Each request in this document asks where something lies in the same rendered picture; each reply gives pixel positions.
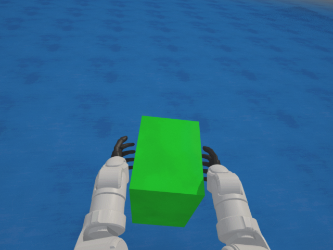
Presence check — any right robot hand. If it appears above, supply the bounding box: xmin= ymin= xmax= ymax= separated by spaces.
xmin=202 ymin=146 xmax=221 ymax=181

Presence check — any carton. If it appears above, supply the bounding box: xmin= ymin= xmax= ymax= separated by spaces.
xmin=129 ymin=116 xmax=205 ymax=227

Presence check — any robot right forearm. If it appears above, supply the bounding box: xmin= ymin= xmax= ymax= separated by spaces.
xmin=207 ymin=165 xmax=271 ymax=250

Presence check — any robot left forearm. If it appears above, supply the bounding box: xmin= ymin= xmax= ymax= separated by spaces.
xmin=74 ymin=156 xmax=129 ymax=250

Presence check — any left robot hand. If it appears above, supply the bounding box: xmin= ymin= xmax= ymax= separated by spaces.
xmin=111 ymin=136 xmax=136 ymax=170

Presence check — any robot left upper arm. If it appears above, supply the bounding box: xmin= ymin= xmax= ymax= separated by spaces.
xmin=75 ymin=236 xmax=128 ymax=250

